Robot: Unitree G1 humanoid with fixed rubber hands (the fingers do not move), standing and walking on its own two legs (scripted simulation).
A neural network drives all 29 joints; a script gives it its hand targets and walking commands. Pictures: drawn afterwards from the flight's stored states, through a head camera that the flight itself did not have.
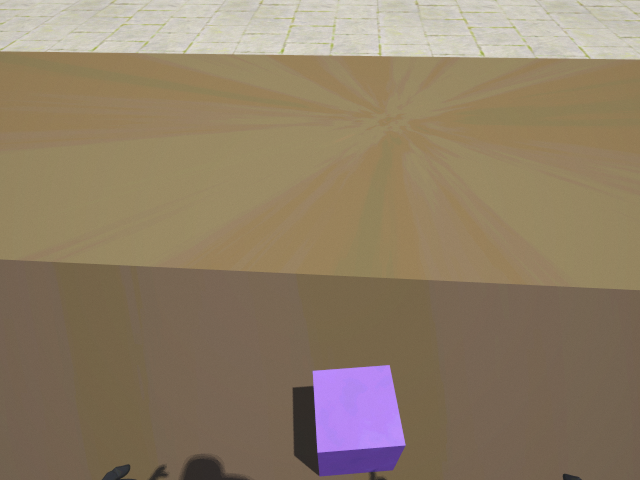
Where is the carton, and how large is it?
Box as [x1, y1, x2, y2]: [313, 365, 405, 476]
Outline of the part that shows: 389,365 313,371 319,476 389,470 393,468 405,445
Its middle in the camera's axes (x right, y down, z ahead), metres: +0.09 +0.51 +1.07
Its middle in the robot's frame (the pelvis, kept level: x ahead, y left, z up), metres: +0.41 -0.05 -0.66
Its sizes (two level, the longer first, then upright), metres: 0.210 0.200 0.250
